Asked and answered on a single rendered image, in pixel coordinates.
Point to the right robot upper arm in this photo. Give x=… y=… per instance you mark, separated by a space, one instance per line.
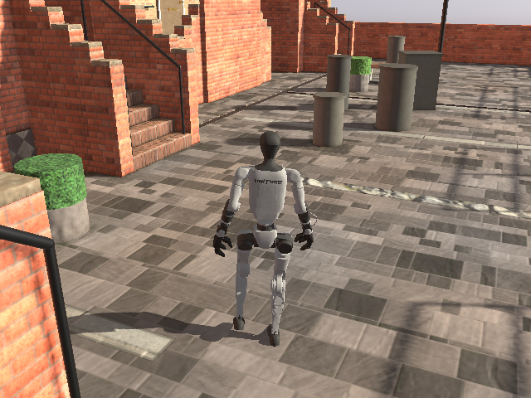
x=298 y=190

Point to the right robot forearm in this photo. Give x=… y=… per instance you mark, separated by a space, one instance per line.
x=305 y=221

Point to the left robot upper arm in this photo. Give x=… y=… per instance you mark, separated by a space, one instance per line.
x=242 y=173

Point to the humanoid robot head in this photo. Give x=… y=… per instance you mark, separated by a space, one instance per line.
x=270 y=143

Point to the left robot foot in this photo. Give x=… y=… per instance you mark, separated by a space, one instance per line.
x=238 y=323

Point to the left robot hand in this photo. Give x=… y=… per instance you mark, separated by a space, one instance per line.
x=217 y=244

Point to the right robot hand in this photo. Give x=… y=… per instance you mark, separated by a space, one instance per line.
x=301 y=237

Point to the left robot forearm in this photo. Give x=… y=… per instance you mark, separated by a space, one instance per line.
x=225 y=221

